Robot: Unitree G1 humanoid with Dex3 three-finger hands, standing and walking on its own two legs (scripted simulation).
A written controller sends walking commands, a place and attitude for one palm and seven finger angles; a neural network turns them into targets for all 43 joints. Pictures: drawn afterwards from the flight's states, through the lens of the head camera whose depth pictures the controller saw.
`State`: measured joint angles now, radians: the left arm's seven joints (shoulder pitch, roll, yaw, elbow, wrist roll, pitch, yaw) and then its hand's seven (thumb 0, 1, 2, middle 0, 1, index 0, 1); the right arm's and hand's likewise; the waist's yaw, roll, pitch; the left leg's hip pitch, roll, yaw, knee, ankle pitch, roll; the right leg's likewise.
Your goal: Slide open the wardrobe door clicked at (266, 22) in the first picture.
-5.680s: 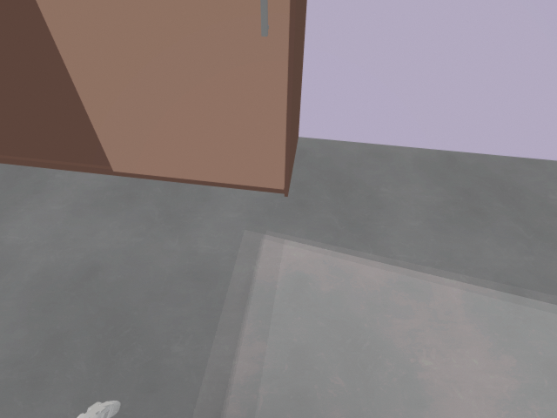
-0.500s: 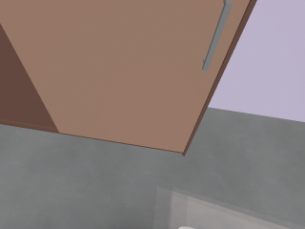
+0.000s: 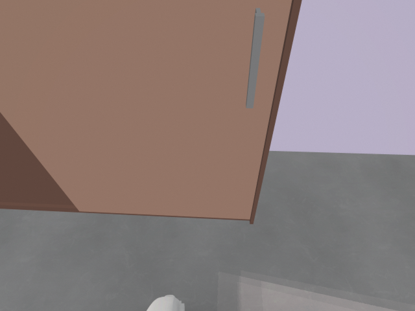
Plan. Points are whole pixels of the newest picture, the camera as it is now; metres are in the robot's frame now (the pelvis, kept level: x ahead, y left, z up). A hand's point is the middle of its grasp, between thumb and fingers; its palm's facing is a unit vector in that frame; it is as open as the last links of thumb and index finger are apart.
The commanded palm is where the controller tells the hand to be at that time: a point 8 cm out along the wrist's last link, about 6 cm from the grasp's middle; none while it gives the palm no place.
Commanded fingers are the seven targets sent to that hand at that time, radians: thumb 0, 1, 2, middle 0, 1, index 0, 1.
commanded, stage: take the last steps up to it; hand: right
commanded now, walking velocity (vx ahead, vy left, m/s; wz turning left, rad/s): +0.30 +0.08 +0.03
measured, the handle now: (253, 62) +0.67 -0.08 +0.16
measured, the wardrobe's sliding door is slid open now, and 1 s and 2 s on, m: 0.00 0.00 0.00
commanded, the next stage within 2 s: come to a stop and stand still in 0.42 s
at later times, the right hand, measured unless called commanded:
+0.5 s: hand (264, 299) +0.20 -0.10 -0.17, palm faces +0.07 +0.97 -0.23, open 7.2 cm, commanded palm none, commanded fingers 0.00 -0.90 -0.90 0.20 0.30 0.20 0.30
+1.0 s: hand out of the picture +0.18 -0.10 -0.19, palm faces +0.06 +0.96 -0.28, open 7.4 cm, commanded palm none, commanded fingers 0.00 -0.90 -0.90 0.20 0.30 0.20 0.30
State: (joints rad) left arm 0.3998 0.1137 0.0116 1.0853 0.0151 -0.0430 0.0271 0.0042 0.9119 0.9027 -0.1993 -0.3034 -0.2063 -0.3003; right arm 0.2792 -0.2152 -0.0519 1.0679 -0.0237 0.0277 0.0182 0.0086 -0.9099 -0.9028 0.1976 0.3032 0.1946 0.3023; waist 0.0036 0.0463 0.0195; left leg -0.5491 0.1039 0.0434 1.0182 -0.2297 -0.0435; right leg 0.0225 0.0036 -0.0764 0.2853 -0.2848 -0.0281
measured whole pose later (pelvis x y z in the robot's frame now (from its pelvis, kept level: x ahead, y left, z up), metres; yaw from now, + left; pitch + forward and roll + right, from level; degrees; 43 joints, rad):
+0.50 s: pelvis +0.16 +0.08 +0.00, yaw -2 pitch -1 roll +0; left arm 0.24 0.17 0.06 1.05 0.02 -0.01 0.01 0.00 0.91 0.90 -0.19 -0.30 -0.20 -0.30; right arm 0.24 -0.16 -0.04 1.07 -0.02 -0.06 -0.02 -0.02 -0.94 -0.90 0.20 0.30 0.20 0.30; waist 0.02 -0.03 0.01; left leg -0.17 -0.01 0.19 0.40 -0.22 0.08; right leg -0.49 -0.12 -0.08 0.92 -0.28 0.02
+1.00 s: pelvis +0.17 +0.09 -0.02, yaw +1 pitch -2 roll -2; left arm 0.10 0.16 0.06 1.02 0.01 0.04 0.03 -0.01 0.92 0.90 -0.20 -0.30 -0.21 -0.30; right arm 0.27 -0.17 -0.05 1.03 -0.02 0.02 -0.04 0.00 -0.91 -0.90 0.20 0.30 0.20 0.30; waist -0.02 -0.02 0.09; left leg -0.27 0.05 0.05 0.65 -0.34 -0.01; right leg -0.37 -0.07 -0.13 0.56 -0.16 0.00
